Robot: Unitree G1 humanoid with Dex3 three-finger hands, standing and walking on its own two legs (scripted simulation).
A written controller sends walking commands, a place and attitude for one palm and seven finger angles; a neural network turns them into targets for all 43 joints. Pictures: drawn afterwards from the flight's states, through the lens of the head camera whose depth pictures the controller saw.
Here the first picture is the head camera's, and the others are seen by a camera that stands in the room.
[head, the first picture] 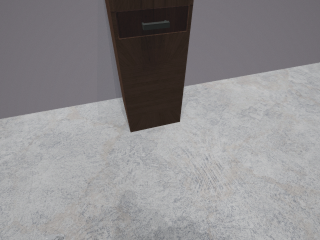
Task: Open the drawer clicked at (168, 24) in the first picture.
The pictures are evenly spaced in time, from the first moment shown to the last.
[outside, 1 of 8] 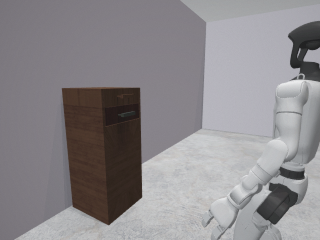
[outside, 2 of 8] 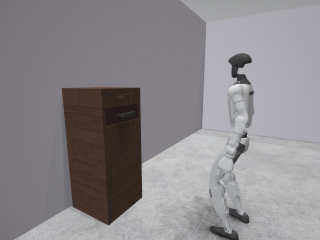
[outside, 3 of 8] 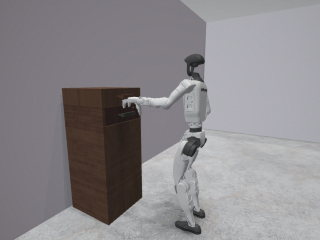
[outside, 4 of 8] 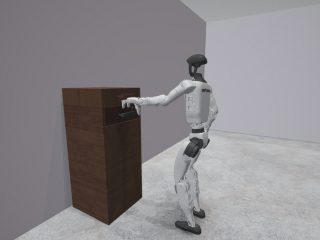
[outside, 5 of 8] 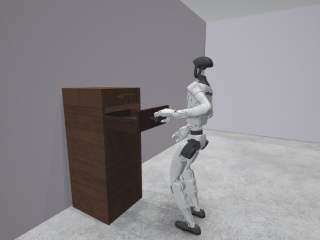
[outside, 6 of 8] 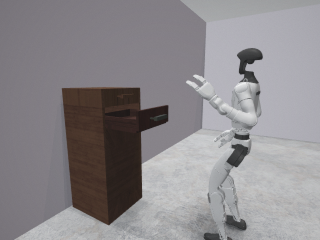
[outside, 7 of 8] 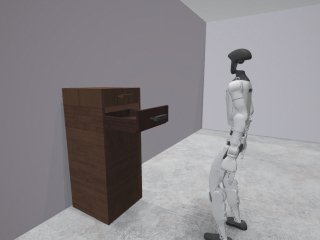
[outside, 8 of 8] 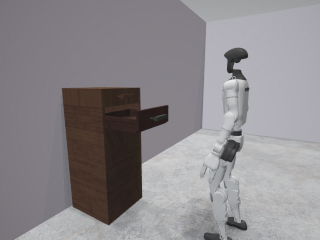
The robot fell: no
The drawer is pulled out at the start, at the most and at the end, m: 0.00 0.30 0.30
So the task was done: yes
